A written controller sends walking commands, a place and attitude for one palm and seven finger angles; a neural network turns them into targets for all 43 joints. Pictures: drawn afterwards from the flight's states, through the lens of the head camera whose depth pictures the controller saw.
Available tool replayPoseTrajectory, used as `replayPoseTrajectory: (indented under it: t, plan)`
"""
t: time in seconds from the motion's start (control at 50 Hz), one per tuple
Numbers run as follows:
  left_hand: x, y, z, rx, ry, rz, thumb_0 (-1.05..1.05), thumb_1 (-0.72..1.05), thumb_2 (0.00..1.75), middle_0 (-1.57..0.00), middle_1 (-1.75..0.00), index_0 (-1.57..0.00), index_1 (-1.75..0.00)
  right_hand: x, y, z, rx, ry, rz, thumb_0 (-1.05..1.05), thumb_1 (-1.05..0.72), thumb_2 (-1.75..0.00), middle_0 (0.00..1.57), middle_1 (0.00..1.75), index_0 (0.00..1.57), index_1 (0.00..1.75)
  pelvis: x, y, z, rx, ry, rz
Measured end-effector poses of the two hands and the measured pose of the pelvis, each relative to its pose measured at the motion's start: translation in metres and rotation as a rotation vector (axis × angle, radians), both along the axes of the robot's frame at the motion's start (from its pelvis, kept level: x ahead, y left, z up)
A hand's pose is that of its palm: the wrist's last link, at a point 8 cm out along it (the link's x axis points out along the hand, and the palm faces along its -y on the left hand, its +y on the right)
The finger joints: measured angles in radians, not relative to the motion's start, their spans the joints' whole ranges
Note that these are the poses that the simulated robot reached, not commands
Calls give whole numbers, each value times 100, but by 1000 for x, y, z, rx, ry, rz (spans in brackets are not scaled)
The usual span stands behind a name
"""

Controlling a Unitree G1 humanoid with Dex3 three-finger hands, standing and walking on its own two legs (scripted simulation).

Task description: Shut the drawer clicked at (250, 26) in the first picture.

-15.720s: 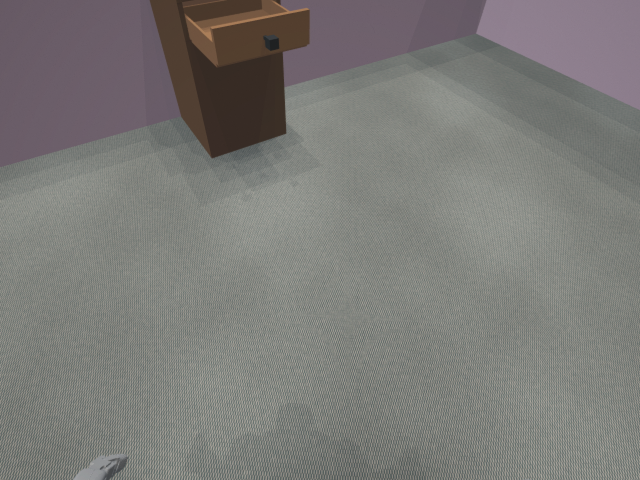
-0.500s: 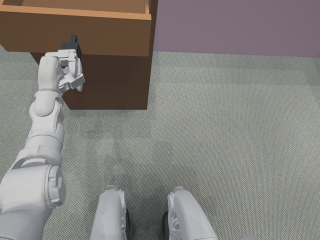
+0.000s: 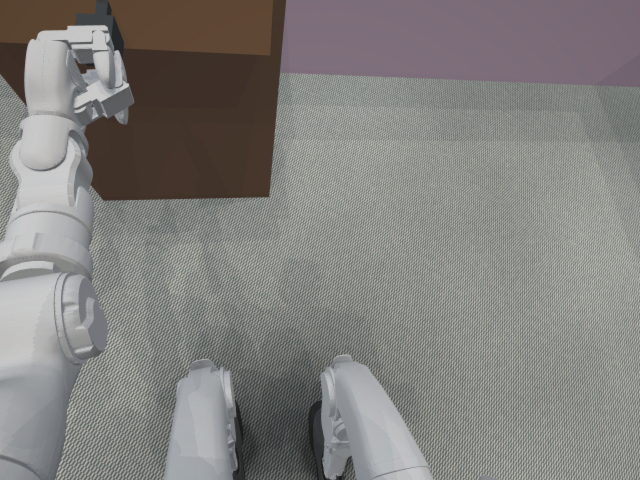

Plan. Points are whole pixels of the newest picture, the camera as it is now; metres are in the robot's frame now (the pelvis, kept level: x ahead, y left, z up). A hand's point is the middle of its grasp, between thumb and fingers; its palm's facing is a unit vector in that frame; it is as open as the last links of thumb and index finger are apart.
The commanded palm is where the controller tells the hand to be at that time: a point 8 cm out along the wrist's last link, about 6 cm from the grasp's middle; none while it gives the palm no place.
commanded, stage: push the drawer shut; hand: left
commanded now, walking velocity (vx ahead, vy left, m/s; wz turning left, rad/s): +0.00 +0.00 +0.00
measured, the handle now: (101, 28) +0.63 +0.20 +0.05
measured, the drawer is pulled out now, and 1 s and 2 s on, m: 0.07 0.00 0.00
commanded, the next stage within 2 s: pull the fist back off the drawer in 0.72 s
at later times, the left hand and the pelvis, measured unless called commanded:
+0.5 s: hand (127, 38) +0.62 +0.17 +0.06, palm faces +0.02 -1.00 -0.06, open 3.4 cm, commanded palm +0.64 +0.18 +0.06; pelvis +0.00 +0.00 -0.01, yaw -2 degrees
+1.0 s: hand (113, 30) +0.63 +0.19 +0.06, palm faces -0.01 -1.00 -0.06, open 3.4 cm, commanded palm +0.65 +0.17 +0.06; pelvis +0.00 +0.01 -0.02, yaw -3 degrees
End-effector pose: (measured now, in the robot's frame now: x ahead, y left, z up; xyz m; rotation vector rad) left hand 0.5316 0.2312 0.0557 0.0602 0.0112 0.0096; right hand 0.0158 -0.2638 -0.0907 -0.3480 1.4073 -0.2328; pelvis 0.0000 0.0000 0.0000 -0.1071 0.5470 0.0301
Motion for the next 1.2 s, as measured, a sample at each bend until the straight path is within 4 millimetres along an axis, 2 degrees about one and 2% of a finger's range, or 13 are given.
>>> replayPoseTrajectory:
  t: [0.28, 0.56, 0.76, 1.2]
  plan:
    - [35, -3, 2, 0, 9, 8, 5, 76, 97, -140, -160, -140, -160, -32, 8, 2, -11, 69, -45, 1, -90, -90, 20, 30, 21, 30, -1, 1, -7, -12, 38, -12]
    - [69, -1, 5, 0, 8, 2, 8, 75, 96, -140, -160, -140, -160, -54, 19, 4, -8, 138, -93, 1, -90, -90, 20, 30, 21, 30, 3, 2, -13, -24, 77, -27]
    - [74, 12, 5, 12, 23, -9, 6, 60, 92, -140, -160, -140, -160, -60, 25, 6, -21, 147, -99, 0, -90, -90, 20, 30, 21, 30, 0, 3, -17, -38, 84, -27]
    - [70, 6, 6, -18, 27, -1, 9, 69, 88, -140, -160, -140, -160, -68, 35, 12, 2, 154, -102, 0, -90, -90, 20, 30, 21, 30, -2, 11, -11, -42, 75, -31]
